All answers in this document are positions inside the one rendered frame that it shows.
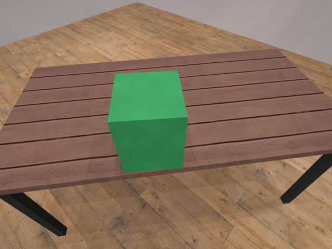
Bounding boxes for table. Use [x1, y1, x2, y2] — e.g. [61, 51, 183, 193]
[0, 49, 332, 236]

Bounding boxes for carton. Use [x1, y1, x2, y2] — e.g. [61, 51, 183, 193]
[107, 71, 188, 172]

